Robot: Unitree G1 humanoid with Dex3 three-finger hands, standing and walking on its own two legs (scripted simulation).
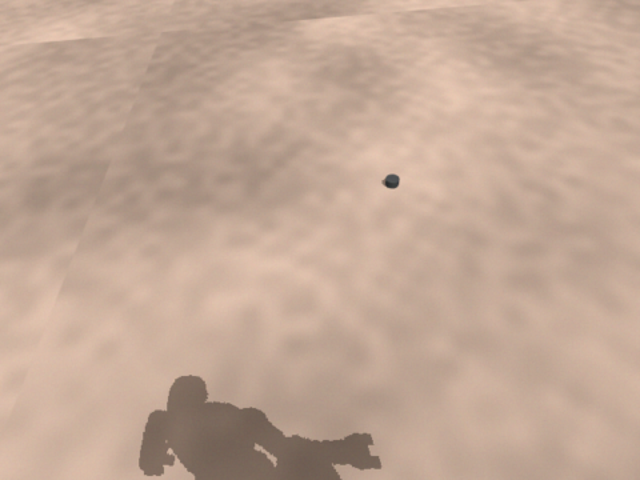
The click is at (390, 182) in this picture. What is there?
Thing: low tin
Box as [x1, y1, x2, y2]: [385, 174, 398, 188]
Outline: 390,174 386,177 385,184 388,187 393,188 396,187 398,184 398,177 396,175
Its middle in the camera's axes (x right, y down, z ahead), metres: +0.33 -0.27 +1.86
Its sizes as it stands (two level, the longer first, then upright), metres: 0.065 0.065 0.035
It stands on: the floor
